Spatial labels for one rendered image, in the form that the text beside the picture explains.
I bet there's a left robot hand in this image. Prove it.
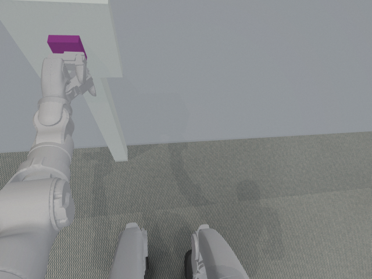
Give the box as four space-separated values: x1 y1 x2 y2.
41 51 96 104

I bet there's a robot right thigh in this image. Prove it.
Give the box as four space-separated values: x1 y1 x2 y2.
191 228 249 279

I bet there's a panel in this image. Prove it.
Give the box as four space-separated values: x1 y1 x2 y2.
0 0 128 162

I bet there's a robot thigh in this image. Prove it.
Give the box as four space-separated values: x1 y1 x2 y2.
108 227 148 279
191 228 249 279

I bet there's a robot left forearm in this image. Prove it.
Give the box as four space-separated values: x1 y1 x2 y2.
0 96 74 193

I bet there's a robot left upper arm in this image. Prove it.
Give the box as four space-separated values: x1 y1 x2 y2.
0 177 75 279

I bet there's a robot left thigh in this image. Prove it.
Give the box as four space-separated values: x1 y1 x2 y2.
108 227 148 279

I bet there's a button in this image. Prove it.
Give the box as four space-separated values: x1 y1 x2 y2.
47 35 87 60

